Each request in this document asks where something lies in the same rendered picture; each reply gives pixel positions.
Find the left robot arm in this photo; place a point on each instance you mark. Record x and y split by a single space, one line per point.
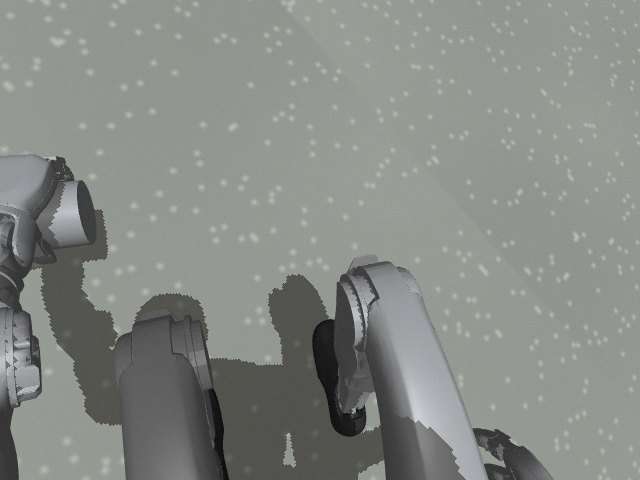
20 363

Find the left robot foot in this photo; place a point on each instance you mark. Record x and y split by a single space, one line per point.
219 432

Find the right robot hand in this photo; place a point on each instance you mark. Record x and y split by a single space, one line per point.
520 463

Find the right robot foot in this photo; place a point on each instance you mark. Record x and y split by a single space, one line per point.
327 370

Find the left robot hand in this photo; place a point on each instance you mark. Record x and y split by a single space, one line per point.
28 183

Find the can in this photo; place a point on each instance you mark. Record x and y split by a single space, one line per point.
69 218

